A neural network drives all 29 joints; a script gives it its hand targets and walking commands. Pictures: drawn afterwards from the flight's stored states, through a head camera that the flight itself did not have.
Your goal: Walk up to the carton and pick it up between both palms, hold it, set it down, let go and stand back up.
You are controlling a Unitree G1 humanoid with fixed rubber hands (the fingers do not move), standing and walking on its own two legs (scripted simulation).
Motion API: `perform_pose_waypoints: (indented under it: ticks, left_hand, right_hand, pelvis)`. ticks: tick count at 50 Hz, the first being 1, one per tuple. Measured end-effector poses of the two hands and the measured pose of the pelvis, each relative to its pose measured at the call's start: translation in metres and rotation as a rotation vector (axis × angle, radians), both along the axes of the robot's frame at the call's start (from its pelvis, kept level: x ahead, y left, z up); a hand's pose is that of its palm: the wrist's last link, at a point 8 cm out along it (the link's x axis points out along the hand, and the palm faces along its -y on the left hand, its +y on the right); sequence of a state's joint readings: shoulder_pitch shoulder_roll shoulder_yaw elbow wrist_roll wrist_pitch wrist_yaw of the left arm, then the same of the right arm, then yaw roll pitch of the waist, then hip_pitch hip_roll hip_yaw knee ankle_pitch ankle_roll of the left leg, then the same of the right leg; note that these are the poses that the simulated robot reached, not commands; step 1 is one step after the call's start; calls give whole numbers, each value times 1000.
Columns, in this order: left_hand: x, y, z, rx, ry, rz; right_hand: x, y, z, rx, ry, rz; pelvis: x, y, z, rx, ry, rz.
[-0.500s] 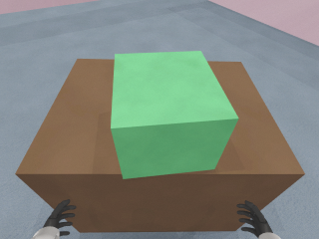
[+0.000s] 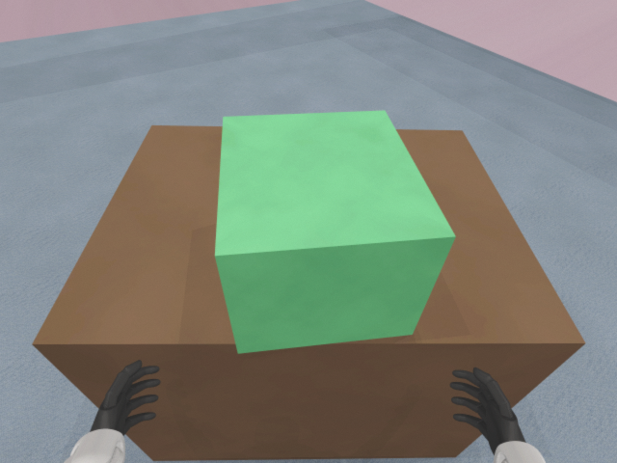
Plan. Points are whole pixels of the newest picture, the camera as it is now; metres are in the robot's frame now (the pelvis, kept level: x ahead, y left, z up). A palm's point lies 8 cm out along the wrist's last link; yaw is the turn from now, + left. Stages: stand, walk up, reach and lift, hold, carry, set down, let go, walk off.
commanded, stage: reach and lift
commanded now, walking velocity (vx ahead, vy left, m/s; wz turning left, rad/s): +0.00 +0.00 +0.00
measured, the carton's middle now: (316, 224) +0.48 -0.01 +0.04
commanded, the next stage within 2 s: none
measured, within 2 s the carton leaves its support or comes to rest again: neither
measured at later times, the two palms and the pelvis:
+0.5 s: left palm (103, 387) +0.21 +0.24 +0.04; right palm (504, 393) +0.21 -0.24 +0.02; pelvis +0.02 +0.00 +0.00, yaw +0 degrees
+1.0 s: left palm (103, 359) +0.23 +0.24 +0.06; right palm (508, 372) +0.23 -0.24 +0.05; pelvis +0.02 +0.00 +0.00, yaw +0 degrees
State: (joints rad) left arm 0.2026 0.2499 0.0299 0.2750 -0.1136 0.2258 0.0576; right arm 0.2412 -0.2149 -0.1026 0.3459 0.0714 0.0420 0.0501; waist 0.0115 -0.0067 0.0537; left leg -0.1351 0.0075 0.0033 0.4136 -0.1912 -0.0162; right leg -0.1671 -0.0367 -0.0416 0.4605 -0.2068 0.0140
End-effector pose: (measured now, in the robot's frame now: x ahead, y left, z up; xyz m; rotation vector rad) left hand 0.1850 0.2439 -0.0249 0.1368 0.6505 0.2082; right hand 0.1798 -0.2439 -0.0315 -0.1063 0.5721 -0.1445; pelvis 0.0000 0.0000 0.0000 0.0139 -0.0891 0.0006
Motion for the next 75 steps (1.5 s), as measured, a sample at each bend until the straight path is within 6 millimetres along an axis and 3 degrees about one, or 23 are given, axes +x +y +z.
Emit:
perform_pose_waypoints:
  ticks: [10, 28, 42, 49, 56, 68, 75]
  left_hand:
    - [14, -1, 25, -5, -83, -15]
    - [25, -5, 71, -33, -302, -41]
    - [24, -2, 72, -58, -250, -11]
    - [43, -3, 83, -61, -265, -19]
    - [73, -10, 100, -64, -287, -54]
    - [112, -13, 126, -71, -297, -69]
    - [135, -9, 140, -72, -313, -70]
  right_hand:
    - [23, 4, 25, 50, -90, -13]
    - [33, 8, 61, 104, -227, -23]
    - [37, 9, 78, 119, -258, -5]
    - [43, 9, 80, 119, -238, 3]
    - [67, 9, 94, 121, -264, 14]
    - [124, 10, 141, 118, -366, 70]
    - [151, 8, 145, 130, -348, 69]
  pelvis:
    - [12, 0, 3, 0, 26, -1]
    - [19, 3, 5, -4, 40, -1]
    - [19, 4, 5, -4, 40, -1]
    - [21, 4, 5, -4, 46, -1]
    - [23, 4, 5, -3, 53, -5]
    - [27, 4, 5, -1, 64, -9]
    - [30, 4, 6, -2, 73, -9]
